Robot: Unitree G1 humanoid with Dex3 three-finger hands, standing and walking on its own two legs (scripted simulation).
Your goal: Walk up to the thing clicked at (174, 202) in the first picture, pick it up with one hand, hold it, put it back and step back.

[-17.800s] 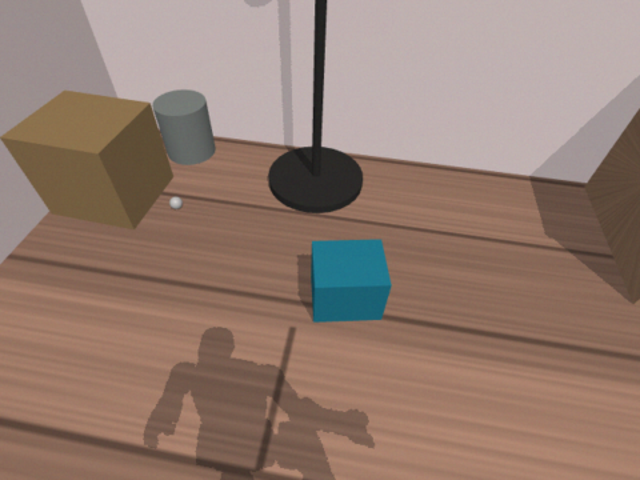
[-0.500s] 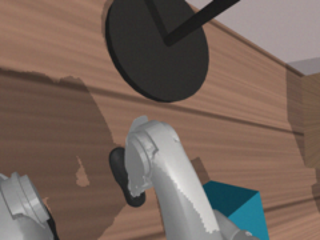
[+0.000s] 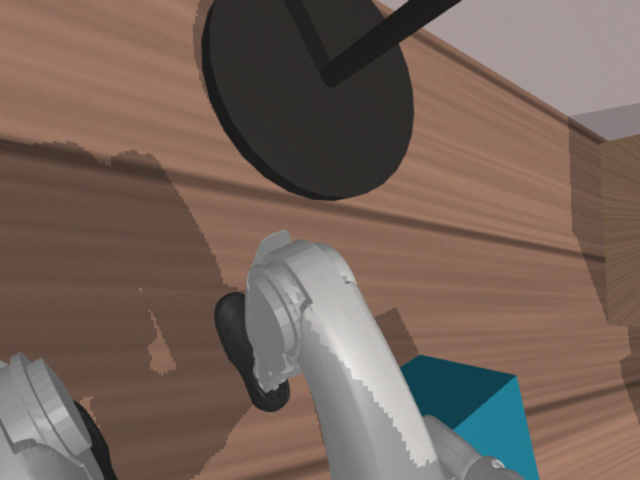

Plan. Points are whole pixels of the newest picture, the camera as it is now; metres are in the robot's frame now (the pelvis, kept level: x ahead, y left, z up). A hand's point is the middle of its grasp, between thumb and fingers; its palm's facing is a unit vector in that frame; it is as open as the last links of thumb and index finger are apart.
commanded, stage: settle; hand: left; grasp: from above
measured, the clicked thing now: out of the picture +0.50 +0.30 -0.29
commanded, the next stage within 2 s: lift in 0.82 s
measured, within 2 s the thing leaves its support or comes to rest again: leaves its support in 0.12 s
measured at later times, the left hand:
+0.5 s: hand out of the picture +0.48 +0.31 -0.19, palm faces -0.39 -0.13 -0.91, open 7.2 cm
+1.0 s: hand out of the picture +0.47 +0.31 -0.12, palm faces -0.41 -0.10 -0.91, open 7.2 cm
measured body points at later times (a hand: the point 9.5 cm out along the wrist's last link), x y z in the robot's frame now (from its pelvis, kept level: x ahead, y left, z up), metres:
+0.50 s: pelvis +0.00 +0.00 +0.01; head +0.26 +0.12 +0.36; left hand +0.49 +0.32 -0.14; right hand +0.05 -0.26 -0.05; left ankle +0.06 +0.12 -0.28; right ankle +0.13 -0.13 -0.28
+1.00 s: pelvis +0.00 -0.02 +0.02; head +0.23 +0.07 +0.40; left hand +0.49 +0.31 -0.07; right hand +0.07 -0.28 -0.07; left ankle +0.06 +0.12 -0.28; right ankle +0.13 -0.13 -0.28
